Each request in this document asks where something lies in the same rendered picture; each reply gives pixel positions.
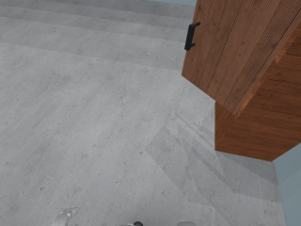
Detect handle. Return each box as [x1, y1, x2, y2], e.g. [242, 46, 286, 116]
[184, 22, 200, 51]

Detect left robot hand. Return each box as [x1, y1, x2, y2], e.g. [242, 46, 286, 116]
[51, 207, 79, 226]

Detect cupboard door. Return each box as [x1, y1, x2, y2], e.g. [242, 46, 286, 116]
[182, 0, 301, 115]

